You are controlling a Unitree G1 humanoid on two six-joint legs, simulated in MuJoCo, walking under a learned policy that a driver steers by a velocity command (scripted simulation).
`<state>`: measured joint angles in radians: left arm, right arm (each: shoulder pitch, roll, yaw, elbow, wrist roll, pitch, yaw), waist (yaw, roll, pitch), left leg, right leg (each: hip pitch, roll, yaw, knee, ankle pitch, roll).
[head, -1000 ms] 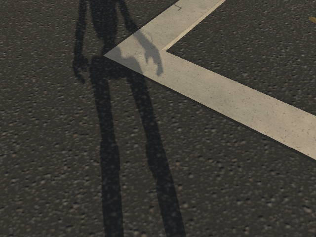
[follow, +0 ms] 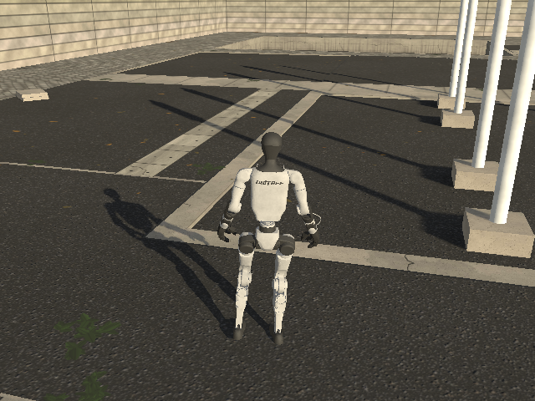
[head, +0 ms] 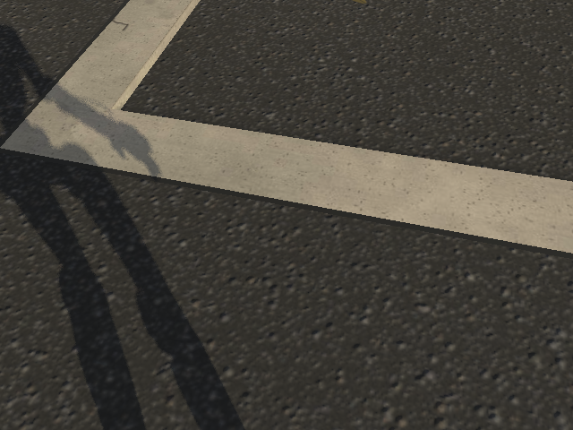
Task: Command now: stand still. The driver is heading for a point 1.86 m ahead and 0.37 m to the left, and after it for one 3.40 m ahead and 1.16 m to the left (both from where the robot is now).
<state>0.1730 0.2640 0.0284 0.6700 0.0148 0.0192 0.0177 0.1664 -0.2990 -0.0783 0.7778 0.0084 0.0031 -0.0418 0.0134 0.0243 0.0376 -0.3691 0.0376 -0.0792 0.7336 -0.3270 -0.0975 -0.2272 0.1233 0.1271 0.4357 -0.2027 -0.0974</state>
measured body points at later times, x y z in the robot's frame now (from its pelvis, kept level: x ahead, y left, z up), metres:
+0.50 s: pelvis +0.00 +0.04 +0.00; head +0.04 +0.04 +0.44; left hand +0.06 +0.34 -0.10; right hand +0.23 -0.20 -0.10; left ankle -0.04 +0.16 -0.68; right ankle +0.01 -0.06 -0.74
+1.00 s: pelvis +0.04 +0.11 +0.01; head +0.04 +0.13 +0.46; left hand +0.07 +0.42 -0.11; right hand +0.20 -0.12 -0.10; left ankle -0.03 +0.18 -0.74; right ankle +0.16 -0.04 -0.68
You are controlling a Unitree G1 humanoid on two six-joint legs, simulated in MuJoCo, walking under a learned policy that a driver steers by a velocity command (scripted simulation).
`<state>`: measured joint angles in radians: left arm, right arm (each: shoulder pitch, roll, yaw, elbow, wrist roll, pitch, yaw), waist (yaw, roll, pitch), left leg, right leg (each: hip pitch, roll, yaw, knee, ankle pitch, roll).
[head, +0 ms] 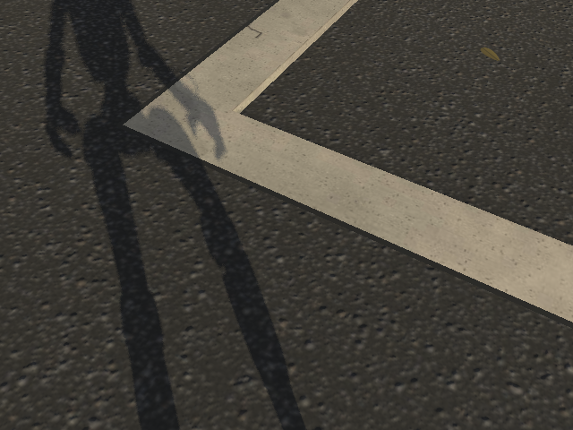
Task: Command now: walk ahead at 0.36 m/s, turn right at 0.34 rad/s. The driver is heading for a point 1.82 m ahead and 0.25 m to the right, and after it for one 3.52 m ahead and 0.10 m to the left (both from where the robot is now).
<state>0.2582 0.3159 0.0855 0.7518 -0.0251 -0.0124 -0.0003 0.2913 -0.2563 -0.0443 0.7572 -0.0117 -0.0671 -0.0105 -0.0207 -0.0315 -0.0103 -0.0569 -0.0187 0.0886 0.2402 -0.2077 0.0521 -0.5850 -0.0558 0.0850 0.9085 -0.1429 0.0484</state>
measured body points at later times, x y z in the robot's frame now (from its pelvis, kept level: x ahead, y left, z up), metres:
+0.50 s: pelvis +0.22 -0.11 +0.00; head +0.25 -0.14 +0.44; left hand +0.39 +0.13 -0.10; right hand +0.30 -0.42 -0.11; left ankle +0.31 +0.06 -0.67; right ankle +0.20 -0.19 -0.75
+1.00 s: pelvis +0.53 -0.12 -0.01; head +0.57 -0.12 +0.44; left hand +0.72 +0.12 -0.11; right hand +0.59 -0.41 -0.11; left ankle +0.58 -0.07 -0.75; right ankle +0.52 -0.29 -0.67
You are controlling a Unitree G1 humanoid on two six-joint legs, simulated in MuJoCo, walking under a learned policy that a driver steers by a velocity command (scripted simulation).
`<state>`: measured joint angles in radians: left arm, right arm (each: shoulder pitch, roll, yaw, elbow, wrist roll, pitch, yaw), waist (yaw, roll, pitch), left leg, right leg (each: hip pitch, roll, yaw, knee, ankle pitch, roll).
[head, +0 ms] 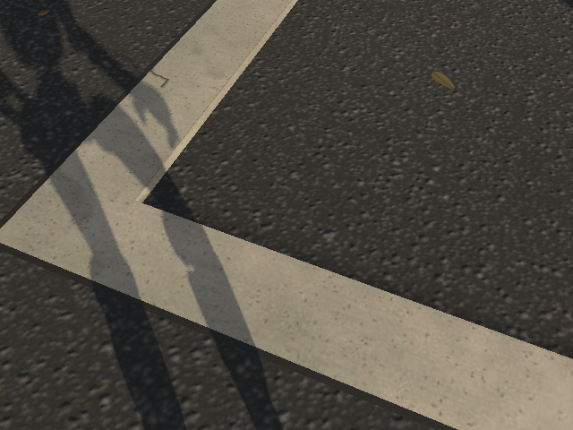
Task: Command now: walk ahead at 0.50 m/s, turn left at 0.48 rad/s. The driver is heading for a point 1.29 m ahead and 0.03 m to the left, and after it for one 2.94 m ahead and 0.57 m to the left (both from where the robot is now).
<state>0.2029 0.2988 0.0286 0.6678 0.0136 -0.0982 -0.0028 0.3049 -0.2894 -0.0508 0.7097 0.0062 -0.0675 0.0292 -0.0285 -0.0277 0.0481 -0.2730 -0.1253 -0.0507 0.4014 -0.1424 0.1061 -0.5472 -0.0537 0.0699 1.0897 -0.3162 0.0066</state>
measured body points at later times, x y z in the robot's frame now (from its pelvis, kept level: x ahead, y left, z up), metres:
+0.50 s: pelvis +0.29 -0.04 +0.00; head +0.31 -0.04 +0.45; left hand +0.31 +0.25 -0.10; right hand +0.47 -0.27 -0.11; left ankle +0.26 +0.10 -0.67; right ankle +0.32 -0.14 -0.74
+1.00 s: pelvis +0.53 +0.08 +0.00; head +0.55 +0.09 +0.45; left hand +0.60 +0.37 -0.11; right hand +0.65 -0.19 -0.10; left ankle +0.52 +0.17 -0.74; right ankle +0.58 -0.08 -0.66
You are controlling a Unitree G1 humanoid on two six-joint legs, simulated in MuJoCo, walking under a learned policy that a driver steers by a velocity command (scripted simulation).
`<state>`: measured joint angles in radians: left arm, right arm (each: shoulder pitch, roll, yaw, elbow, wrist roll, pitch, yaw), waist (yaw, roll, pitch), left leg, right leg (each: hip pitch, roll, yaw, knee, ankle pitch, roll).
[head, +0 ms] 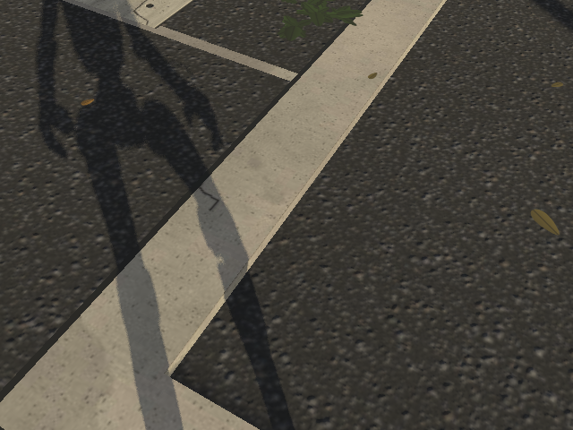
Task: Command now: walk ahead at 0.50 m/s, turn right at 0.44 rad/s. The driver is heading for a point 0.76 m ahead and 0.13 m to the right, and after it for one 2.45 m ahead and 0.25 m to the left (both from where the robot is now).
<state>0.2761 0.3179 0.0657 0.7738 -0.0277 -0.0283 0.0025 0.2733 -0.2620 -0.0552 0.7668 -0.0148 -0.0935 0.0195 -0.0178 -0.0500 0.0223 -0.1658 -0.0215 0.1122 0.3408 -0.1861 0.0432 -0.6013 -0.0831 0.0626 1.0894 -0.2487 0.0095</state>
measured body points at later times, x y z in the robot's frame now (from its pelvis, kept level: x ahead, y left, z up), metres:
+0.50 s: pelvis +0.26 -0.08 +0.00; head +0.29 -0.09 +0.44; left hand +0.43 +0.17 -0.11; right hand +0.34 -0.39 -0.10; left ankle +0.32 +0.08 -0.67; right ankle +0.26 -0.15 -0.74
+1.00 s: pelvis +0.58 -0.07 -0.05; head +0.61 -0.06 +0.39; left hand +0.72 +0.19 -0.17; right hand +0.65 -0.35 -0.16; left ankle +0.61 -0.01 -0.79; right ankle +0.48 -0.21 -0.69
